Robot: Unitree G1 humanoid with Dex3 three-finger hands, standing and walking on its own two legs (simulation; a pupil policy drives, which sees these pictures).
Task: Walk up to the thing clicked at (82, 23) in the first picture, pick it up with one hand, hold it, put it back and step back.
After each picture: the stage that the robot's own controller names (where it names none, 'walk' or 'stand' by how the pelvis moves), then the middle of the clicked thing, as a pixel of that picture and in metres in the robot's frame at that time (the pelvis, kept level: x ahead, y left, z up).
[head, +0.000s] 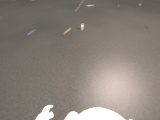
stand; (82, 25) +2.36 +0.29 -0.65
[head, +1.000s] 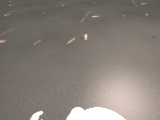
walk; (85, 35) +2.22 +0.34 -0.65
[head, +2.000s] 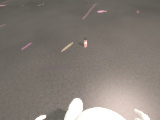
walk; (85, 42) +1.56 +0.25 -0.65
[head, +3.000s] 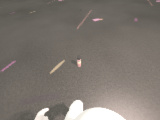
walk; (79, 61) +1.03 +0.26 -0.65
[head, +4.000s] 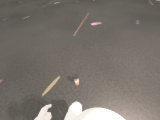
walk; (76, 79) +0.64 +0.25 -0.65
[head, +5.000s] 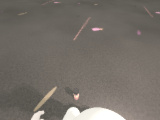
walk; (76, 94) +0.42 +0.16 -0.64
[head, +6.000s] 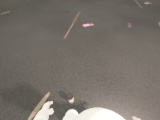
stand; (70, 98) +0.33 +0.21 -0.64
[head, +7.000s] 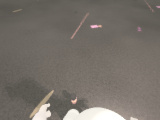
stand; (73, 98) +0.33 +0.17 -0.64
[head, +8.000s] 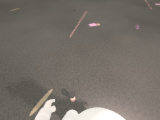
stand; (72, 96) +0.34 +0.18 -0.65
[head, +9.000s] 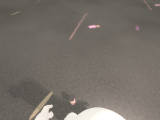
stand; (72, 99) +0.32 +0.20 -0.66
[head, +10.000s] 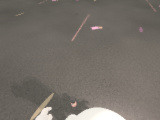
stand; (73, 102) +0.30 +0.19 -0.66
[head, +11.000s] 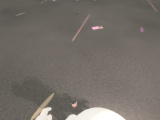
stand; (73, 102) +0.30 +0.18 -0.66
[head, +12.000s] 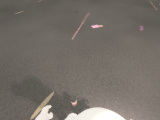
go down; (73, 100) +0.31 +0.18 -0.66
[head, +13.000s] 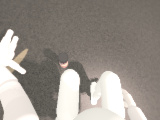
go down; (63, 61) +0.41 +0.19 -0.24
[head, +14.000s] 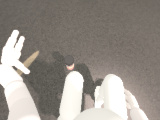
approach; (69, 63) +0.41 +0.17 -0.25
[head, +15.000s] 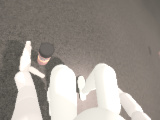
close in; (44, 56) +0.41 +0.21 -0.16
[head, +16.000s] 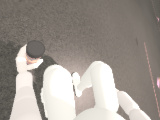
close; (33, 55) +0.40 +0.23 -0.16
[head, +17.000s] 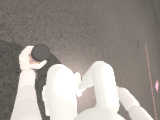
lift; (37, 56) +0.38 +0.22 -0.16
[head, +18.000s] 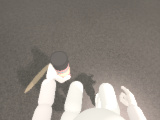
lift; (62, 68) +0.32 +0.18 +0.05
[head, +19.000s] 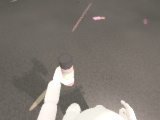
hold; (67, 72) +0.31 +0.16 +0.06
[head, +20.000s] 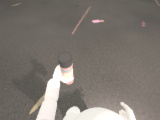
hold; (67, 70) +0.32 +0.16 +0.07
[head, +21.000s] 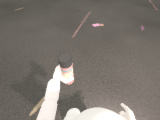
crouch; (67, 70) +0.31 +0.16 +0.08
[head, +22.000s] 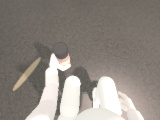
crouch; (63, 58) +0.40 +0.17 -0.02
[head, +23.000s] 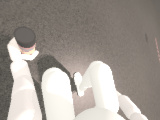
lower; (27, 46) +0.45 +0.25 -0.13
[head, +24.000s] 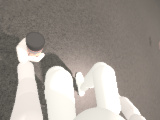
lower; (34, 48) +0.42 +0.24 -0.15
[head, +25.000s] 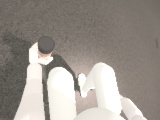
lower; (44, 52) +0.41 +0.21 -0.14
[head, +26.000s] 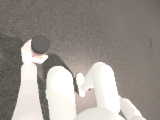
lower; (38, 50) +0.42 +0.23 -0.14
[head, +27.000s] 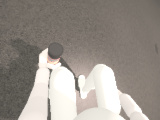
loosen; (53, 57) +0.39 +0.17 -0.14
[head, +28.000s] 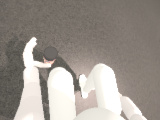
withdraw; (49, 57) +0.40 +0.18 -0.18
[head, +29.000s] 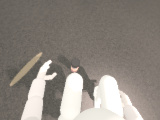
walk; (74, 66) +0.42 +0.13 -0.29
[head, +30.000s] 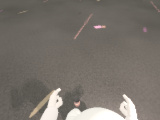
stand; (76, 101) +0.32 +0.12 -0.59
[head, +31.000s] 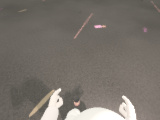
stand; (76, 100) +0.32 +0.12 -0.60
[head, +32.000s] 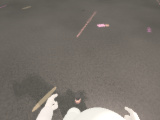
stand; (77, 98) +0.33 +0.12 -0.62
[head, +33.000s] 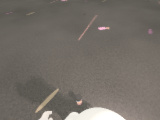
walk; (79, 100) +0.34 +0.13 -0.66
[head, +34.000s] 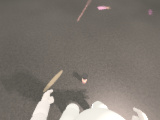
walk; (84, 78) +0.49 +0.03 -0.63
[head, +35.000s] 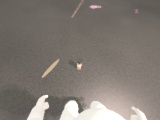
walk; (79, 64) +0.75 +0.12 -0.64
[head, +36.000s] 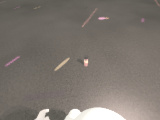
stand; (86, 60) +1.02 +0.12 -0.64
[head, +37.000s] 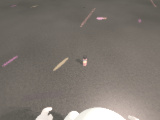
stand; (84, 60) +1.03 +0.11 -0.66
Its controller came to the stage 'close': yes
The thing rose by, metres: 0.72
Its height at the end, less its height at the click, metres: +0.00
